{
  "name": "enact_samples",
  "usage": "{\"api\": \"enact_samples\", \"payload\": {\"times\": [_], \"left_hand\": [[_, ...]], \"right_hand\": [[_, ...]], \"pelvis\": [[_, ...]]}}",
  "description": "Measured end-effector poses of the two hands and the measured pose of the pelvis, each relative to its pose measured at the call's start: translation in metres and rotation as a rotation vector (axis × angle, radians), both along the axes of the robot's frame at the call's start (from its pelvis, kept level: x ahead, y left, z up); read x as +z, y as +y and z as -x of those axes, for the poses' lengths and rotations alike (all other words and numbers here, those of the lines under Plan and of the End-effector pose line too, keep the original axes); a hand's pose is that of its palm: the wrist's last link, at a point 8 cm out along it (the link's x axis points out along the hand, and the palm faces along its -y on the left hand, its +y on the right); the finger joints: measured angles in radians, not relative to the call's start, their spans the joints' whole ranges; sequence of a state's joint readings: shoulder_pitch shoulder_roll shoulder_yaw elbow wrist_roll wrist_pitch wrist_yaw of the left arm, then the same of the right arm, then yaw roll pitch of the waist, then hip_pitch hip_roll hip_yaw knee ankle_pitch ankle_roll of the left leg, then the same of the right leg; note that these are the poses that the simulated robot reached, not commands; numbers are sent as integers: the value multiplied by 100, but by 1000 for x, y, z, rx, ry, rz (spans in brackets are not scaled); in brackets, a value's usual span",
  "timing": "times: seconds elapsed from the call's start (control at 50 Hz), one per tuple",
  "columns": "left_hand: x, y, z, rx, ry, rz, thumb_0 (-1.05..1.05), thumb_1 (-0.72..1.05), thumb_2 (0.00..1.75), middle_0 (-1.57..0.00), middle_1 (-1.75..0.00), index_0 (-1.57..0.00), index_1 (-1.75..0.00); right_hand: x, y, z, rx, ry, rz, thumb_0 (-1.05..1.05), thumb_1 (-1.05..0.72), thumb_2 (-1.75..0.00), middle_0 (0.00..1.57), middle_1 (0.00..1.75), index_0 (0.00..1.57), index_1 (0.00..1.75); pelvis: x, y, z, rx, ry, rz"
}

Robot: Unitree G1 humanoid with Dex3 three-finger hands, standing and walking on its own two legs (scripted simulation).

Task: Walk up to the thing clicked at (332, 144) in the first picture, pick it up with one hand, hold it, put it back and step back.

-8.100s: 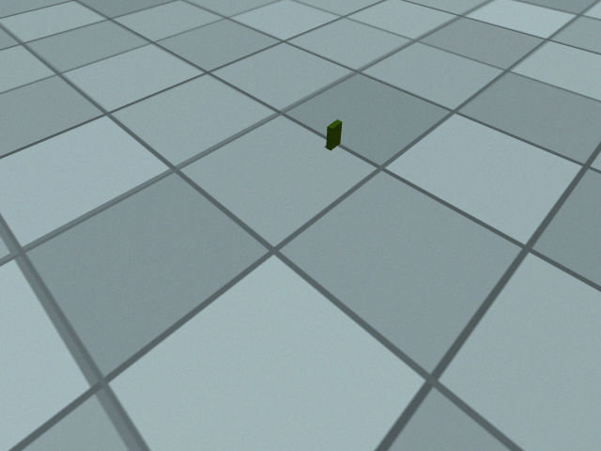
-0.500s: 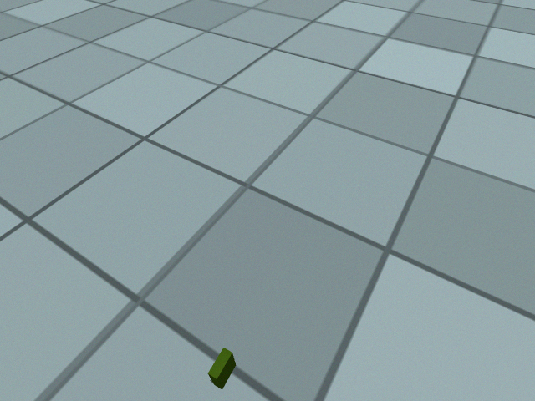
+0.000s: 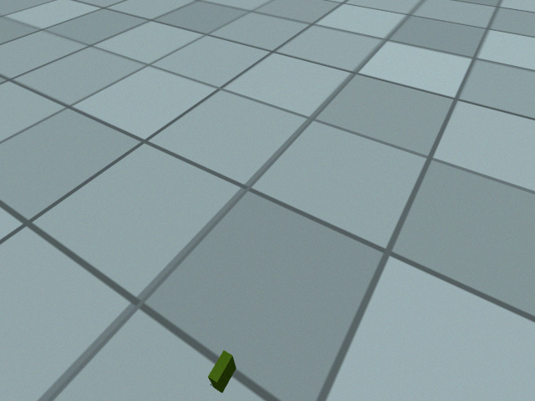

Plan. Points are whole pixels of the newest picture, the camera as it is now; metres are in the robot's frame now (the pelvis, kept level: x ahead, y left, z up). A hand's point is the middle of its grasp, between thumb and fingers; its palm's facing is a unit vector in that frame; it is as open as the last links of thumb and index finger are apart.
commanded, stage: stand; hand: left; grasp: from the side
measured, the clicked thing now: (223, 372) +0.36 +0.17 -0.71
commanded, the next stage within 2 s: go down in 0.04 s
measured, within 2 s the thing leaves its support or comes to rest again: neither
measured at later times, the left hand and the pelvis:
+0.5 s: hand out of the picture +0.14 +0.27 -0.17, palm faces +0.05 -0.94 -0.34, open 13.6 cm; pelvis -0.02 +0.01 -0.03, yaw +0 degrees
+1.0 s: hand out of the picture +0.12 +0.28 -0.20, palm faces +0.08 -0.95 -0.31, open 17.4 cm; pelvis -0.03 +0.01 -0.09, yaw +1 degrees
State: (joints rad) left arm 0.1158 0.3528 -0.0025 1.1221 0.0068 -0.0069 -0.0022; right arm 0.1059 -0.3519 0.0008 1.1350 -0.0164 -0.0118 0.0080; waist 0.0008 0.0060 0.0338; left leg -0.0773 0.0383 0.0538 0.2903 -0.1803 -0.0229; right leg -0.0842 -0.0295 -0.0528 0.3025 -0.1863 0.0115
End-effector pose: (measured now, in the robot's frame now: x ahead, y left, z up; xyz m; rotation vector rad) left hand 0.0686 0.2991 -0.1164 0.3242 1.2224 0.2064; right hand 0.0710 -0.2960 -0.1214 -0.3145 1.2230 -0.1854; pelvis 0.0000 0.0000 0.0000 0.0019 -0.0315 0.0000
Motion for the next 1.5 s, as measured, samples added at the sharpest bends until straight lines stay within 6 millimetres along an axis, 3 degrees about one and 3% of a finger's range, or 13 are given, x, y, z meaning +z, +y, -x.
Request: {"api": "enact_samples", "payload": {"times": [0.18, 0.34, 0.42, 0.56, 0.74, 0.9, 1.04, 1.14, 1.24, 1.38, 1.5], "left_hand": [[-1, -1, 0, 11, -12, 6, 0, 89, 89, -19, -29, -19, -29], [-9, 0, -54, 28, -136, 25, 0, 61, 60, -7, -15, -8, -14], [-12, 5, -66, 12, -156, 17, 0, 40, 42, -4, -11, -5, -10], [-23, 15, -59, 23, -138, 15, 0, 1, 22, -4, -9, -5, -7], [-41, 20, -47, 24, -179, 29, 0, -38, 11, -5, -10, -6, -9], [-48, 23, -38, 28, -189, 34, -1, -53, 7, -6, -9, -7, -9], [-58, 29, -33, 42, -200, 35, -1, -55, 8, -6, -9, -7, -8], [-81, 41, -48, 51, -274, 54, -1, -55, 8, -6, -9, -6, -9], [-109, 55, -83, 4, -432, 88, -1, -57, 8, -6, -10, -7, -10], [-142, 60, -127, -75, -593, 116, -1, -59, 9, -7, -13, -7, -13], [-160, 69, -144, -77, -658, 109, -1, -59, 15, -7, -17, -7, -17]], "right_hand": [[1, 0, 2, -9, -11, 4, 0, -91, -90, 21, 30, 20, 30], [-4, 27, -1, -6, -129, -34, 0, -94, -91, 20, 30, 20, 30], [-9, 38, 4, -27, -153, -56, 0, -93, -91, 21, 30, 20, 30], [-16, 47, -1, -26, -211, -59, 1, -88, -90, 21, 30, 20, 30], [-24, 51, -32, 29, -331, -23, 1, -84, -89, 21, 30, 20, 30], [-28, 59, -58, 78, -434, -12, 1, -84, -89, 21, 30, 20, 30], [-37, 66, -67, 111, -486, -12, 1, -85, -89, 21, 30, 20, 30], [-59, 64, -65, 148, -492, -1, 1, -86, -89, 21, 30, 20, 30], [-98, 57, -56, 175, -453, 20, 1, -88, -90, 21, 30, 20, 30], [-159, 48, -31, 158, -348, 27, 1, -89, -90, 21, 30, 20, 30], [-198, 46, -5, 129, -258, 8, 1, -89, -90, 21, 30, 20, 30]], "pelvis": [[-1, 1, 1, 2, 12, 0], [-13, 0, 17, 12, 113, 1], [-20, 2, 17, 6, 142, 3], [-34, 9, 16, 5, 187, 11], [-59, 15, 20, 10, 242, 27], [-76, 15, 23, 18, 277, 39], [-91, 14, 28, 24, 312, 48], [-114, 12, 36, 25, 366, 49], [-150, 11, 48, 23, 438, 48], [-199, 11, 63, 14, 510, 51], [-225, 10, 73, 7, 544, 51]]}}
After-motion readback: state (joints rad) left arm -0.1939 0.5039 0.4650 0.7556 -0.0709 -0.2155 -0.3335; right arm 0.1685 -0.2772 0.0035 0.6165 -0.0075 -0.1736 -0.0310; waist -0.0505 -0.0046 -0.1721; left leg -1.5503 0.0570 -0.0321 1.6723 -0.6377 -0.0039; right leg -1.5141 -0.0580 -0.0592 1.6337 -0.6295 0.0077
